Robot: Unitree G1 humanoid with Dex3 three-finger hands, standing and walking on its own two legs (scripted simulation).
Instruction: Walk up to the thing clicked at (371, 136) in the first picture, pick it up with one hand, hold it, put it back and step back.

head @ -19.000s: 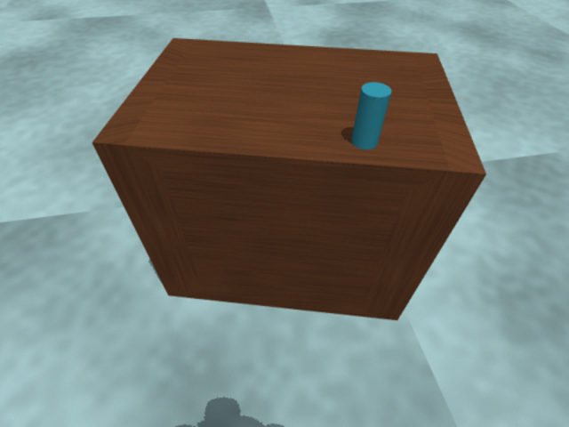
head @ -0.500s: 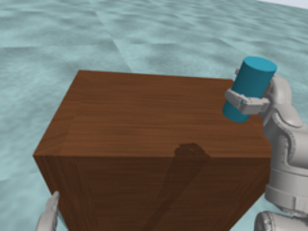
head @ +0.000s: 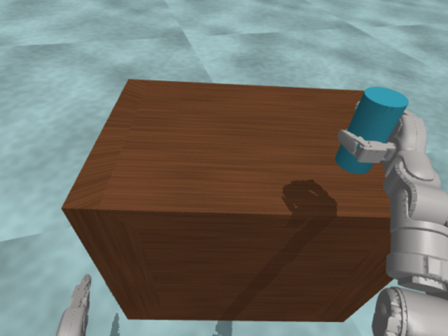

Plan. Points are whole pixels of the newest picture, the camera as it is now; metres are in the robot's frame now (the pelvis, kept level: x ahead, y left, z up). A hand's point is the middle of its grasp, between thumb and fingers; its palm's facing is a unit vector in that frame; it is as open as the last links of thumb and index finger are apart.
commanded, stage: crouch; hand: right
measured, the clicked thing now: (367, 132) +0.40 -0.22 +0.21
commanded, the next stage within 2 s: lower in 0.76 s
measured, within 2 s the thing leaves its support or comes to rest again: neither
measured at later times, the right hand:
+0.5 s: hand (360, 139) +0.44 -0.24 +0.17, palm faces +0.28 +0.96 +0.00, open 9.1 cm
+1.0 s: hand (358, 143) +0.46 -0.25 +0.14, palm faces +0.28 +0.96 +0.01, open 9.1 cm
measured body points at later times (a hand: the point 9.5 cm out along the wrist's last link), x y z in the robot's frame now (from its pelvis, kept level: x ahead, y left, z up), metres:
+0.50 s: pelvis +0.02 +0.00 +0.00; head +0.03 +0.00 +0.45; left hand +0.17 +0.26 -0.07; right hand +0.42 -0.29 +0.17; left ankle +0.06 +0.13 -0.73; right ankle +0.01 -0.14 -0.73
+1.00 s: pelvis +0.03 -0.01 +0.00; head +0.05 -0.01 +0.45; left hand +0.17 +0.26 -0.07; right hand +0.44 -0.31 +0.14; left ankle +0.06 +0.13 -0.73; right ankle +0.01 -0.14 -0.73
